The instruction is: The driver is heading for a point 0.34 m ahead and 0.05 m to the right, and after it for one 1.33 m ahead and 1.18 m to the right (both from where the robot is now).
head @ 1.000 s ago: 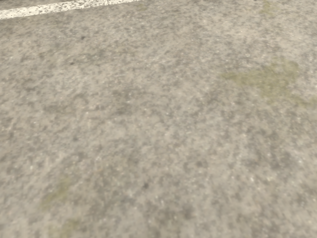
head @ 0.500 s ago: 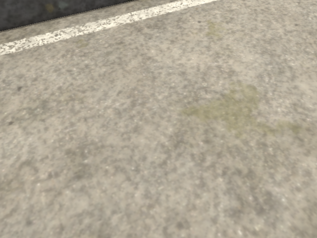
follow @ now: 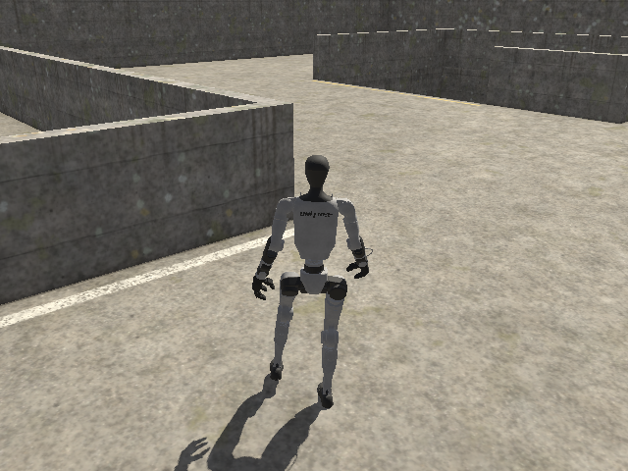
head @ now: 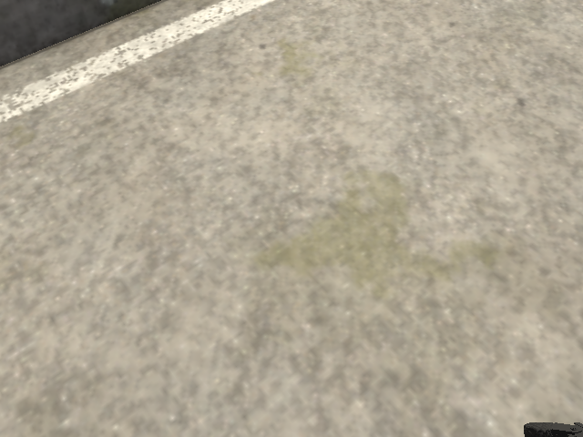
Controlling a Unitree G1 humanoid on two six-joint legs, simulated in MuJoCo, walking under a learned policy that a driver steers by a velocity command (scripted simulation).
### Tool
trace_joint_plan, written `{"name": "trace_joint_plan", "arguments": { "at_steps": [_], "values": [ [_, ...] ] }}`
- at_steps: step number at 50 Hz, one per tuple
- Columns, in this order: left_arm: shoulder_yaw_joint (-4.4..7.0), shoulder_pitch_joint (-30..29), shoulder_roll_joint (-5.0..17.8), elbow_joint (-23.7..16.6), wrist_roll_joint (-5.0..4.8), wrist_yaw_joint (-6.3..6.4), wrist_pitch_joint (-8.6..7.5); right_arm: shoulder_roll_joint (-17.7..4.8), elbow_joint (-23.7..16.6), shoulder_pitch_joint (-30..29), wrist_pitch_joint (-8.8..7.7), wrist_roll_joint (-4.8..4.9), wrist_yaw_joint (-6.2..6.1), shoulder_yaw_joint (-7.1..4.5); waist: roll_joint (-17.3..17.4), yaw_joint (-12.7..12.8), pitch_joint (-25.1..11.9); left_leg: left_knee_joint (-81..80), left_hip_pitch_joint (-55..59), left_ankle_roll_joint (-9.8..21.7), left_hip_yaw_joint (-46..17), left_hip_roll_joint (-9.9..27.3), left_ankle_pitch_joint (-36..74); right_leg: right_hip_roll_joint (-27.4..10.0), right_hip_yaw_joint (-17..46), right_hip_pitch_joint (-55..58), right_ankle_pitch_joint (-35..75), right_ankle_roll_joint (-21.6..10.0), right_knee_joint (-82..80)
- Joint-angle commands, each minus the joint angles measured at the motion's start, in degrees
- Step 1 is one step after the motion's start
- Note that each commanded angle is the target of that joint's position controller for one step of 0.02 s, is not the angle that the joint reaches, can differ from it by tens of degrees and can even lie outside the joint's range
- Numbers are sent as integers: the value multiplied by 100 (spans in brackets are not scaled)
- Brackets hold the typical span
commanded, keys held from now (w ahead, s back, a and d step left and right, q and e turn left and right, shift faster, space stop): w+e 0.18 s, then e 0.82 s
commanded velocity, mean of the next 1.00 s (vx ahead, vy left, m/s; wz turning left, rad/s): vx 0.21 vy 0.00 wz -0.59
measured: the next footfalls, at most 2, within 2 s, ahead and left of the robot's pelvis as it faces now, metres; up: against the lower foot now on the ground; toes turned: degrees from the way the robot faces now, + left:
left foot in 0.20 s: +0.31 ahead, +0.14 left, +0.00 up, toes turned -10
right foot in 0.68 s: +0.32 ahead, -0.13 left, +0.00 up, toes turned -26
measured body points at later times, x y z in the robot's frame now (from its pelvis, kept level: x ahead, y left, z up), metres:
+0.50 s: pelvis +0.23 +0.05 +0.00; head +0.28 +0.04 +0.44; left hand +0.48 +0.26 -0.10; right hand +0.24 -0.25 -0.12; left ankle +0.27 +0.15 -0.75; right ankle +0.27 -0.12 -0.68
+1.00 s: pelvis +0.29 +0.00 -0.01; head +0.32 -0.03 +0.44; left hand +0.60 +0.15 -0.09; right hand +0.28 -0.32 -0.12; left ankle +0.40 +0.11 -0.72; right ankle +0.28 -0.11 -0.75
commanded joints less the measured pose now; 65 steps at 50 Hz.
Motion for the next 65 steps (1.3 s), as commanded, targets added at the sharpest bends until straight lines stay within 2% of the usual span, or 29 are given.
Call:
{"name": "trace_joint_plan", "arguments": {
  "at_steps": [1,6,9,10,11,12,13,15,19,23,29,31,33,34,35,36,37,39,42,46,50,53,54,55,56,57,59,62,65],
  "values": [
    [251,20,1006,-410,-35,83,-43,-197,-423,-442,-41,31,26,-11,-573,49,-128,-1223,782,-61,362,-459,1128,-1076,833,-560,1137,-735,-523],
    [238,305,945,-375,-63,111,34,-516,-671,-764,-151,123,140,-94,-773,121,-185,-1987,987,112,122,-619,795,-1416,1643,218,584,-582,127],
    [200,78,838,-527,-16,135,78,-769,-485,146,-256,89,139,-233,-943,-413,-535,-2332,2285,447,218,-615,410,-1204,1787,235,1129,-330,1028],
    [97,-86,568,-685,43,116,61,-1064,-416,931,-279,-54,95,-321,-626,-806,-1187,-2113,3640,799,-381,142,716,-837,1396,-353,1002,-71,2430],
    [3,637,255,-837,-62,137,15,-1579,-318,1630,-204,-205,56,-453,981,-651,-2131,-2160,5841,1770,-2549,1587,1069,-3,578,-2310,-992,412,4490],
    [27,878,655,-831,-72,139,-1,-1197,-332,1616,-140,-54,87,-368,1579,-550,-2318,-2468,6013,2028,-3771,2078,1024,-216,650,-3137,-2623,552,5539],
    [155,524,1105,-799,-78,148,63,-734,-482,1278,-76,-7,67,-238,854,-621,-1575,-2428,5324,1811,-2894,1872,1452,-461,700,-3375,-2329,666,6005],
    [218,-79,1130,-972,24,173,204,-437,-528,757,57,-26,63,-119,130,-431,-743,-2449,3853,1508,-1253,1309,2819,-821,293,-3104,-1821,808,5728],
    [135,-72,579,-1183,-58,146,444,-667,-393,463,100,-50,52,-195,593,-130,-380,-3097,2743,1523,-101,931,2985,-1066,-125,-2551,-1270,866,4658],
    [109,-381,569,-1329,1,72,474,-869,-328,333,236,34,-61,-270,451,-185,-724,-3201,3022,1536,502,1033,2885,-1146,-253,-2264,-148,858,3545],
    [174,-1119,690,-1673,10,-146,527,-1097,-197,456,419,177,-51,-330,536,-417,-483,-2886,3257,1253,991,1105,1976,-984,-644,-1737,-31,595,2157],
    [227,-1102,744,-1749,1,-193,544,-1161,-190,451,457,257,-43,-356,566,-351,-457,-2510,3464,1113,999,1178,1986,-877,-759,-1544,-173,433,1594],
    [368,-545,979,-1613,46,-138,521,-1003,-108,636,472,291,-33,-330,220,-87,-707,-1311,3183,689,1384,765,2015,-595,-779,-349,852,114,524],
    [552,-65,1640,-1620,91,-1,505,-778,-217,773,446,93,-7,-252,-884,13,-1133,206,1990,230,1674,304,555,-1601,600,1022,3316,-341,524],
    [561,-158,2082,-1785,192,53,484,-487,-502,829,415,-145,26,-105,-1966,-241,-1433,1953,143,-175,1323,-553,-3373,-2934,2606,1930,4700,-1640,686],
    [454,-25,1673,-1759,186,-13,403,-752,-460,521,412,-11,61,-176,-1200,152,-1894,2583,-44,-168,284,-529,-3340,-2950,2591,1731,4258,-1822,500],
    [390,-279,1516,-1729,144,-33,339,-855,-524,331,443,139,60,-201,-935,45,-1499,2614,-176,-82,184,-410,-2877,-2603,2008,1427,3673,-1488,449],
    [308,-813,1257,-1752,4,21,371,-866,-445,323,527,32,-55,-228,-613,-210,-964,1949,-33,-67,158,-254,-2102,-2046,1434,568,2478,-896,291],
    [297,-1111,1291,-1835,123,96,439,-717,-430,524,606,28,-67,-204,-834,-451,-948,1382,692,-165,293,-505,-1643,-1728,1200,-217,2340,-849,158],
    [336,-1023,1344,-1792,74,179,480,-520,-509,365,610,41,-58,-114,-951,-316,-1018,236,1102,-206,200,-656,-1395,-1617,1424,-323,1533,-787,230],
    [335,-1013,1349,-1805,67,145,540,-596,-611,319,573,89,29,-148,-1150,-212,-937,-601,1487,-95,155,-809,-1394,-1582,1999,-383,797,-692,295],
    [299,-1141,1265,-1831,-22,160,600,-603,-547,749,507,76,95,-210,-1134,-478,-851,-2180,2380,144,283,-811,-592,-1284,2119,-637,520,-345,649],
    [242,-989,1056,-1835,-12,182,605,-920,-529,980,513,-7,71,-305,-701,-454,-911,-2563,3018,414,-275,-70,-384,-960,1828,-1169,-292,-24,1197],
    [179,-878,775,-1965,-10,182,578,-1499,-563,881,574,-141,31,-427,1022,-182,-629,-2950,3324,1152,-1710,1228,353,12,599,-2452,-1942,363,2432],
    [318,-887,1242,-1980,70,174,490,-1326,-658,824,536,-270,36,-399,1434,-283,-579,-3190,2871,1905,-2620,1955,733,-107,392,-2696,-2620,623,3862],
    [432,-743,1519,-1825,36,150,493,-1021,-809,463,509,-227,-16,-303,930,-150,-480,-3108,2725,1833,-2090,1718,777,-305,518,-2636,-2214,705,4631],
    [439,-475,1356,-1538,17,180,615,-697,-904,43,523,-32,-85,-225,583,-23,-298,-2933,2748,1305,-972,995,580,-398,316,-2703,-1535,895,5193],
    [300,-756,948,-1633,-31,151,671,-673,-860,344,598,-20,-162,-192,615,-269,-234,-2950,2945,1357,-257,722,1001,-486,-48,-2722,-1128,1092,5006],
    [157,-1098,690,-1790,20,123,634,-853,-756,677,671,-15,-167,-250,791,-498,-486,-2815,3466,1482,-148,841,1325,-626,-166,-2414,-1354,1153,3855]
  ]
}}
